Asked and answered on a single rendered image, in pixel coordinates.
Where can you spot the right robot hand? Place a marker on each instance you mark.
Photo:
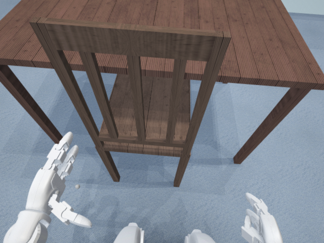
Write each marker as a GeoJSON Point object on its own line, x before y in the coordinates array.
{"type": "Point", "coordinates": [265, 228]}

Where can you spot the robot thigh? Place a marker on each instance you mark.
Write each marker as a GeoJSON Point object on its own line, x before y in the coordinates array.
{"type": "Point", "coordinates": [130, 234]}
{"type": "Point", "coordinates": [197, 237]}

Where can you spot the chair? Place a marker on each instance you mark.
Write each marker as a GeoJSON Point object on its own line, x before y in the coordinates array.
{"type": "Point", "coordinates": [145, 114]}

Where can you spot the table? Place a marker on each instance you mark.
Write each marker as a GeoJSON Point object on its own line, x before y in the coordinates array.
{"type": "Point", "coordinates": [265, 49]}

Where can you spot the left robot hand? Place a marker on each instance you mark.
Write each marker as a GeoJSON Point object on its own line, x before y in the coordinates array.
{"type": "Point", "coordinates": [51, 178]}

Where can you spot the right robot thigh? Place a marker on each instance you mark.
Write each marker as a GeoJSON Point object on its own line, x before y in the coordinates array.
{"type": "Point", "coordinates": [197, 237]}

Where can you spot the robot left forearm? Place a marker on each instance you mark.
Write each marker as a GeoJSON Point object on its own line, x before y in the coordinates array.
{"type": "Point", "coordinates": [31, 227]}

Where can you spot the left robot thigh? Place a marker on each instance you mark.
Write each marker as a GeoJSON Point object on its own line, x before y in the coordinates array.
{"type": "Point", "coordinates": [130, 234]}

